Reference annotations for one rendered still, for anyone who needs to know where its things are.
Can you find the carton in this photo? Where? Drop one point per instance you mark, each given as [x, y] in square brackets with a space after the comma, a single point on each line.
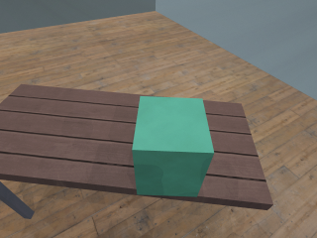
[172, 148]

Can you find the table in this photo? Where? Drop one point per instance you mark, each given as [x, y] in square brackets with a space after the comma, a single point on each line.
[82, 138]

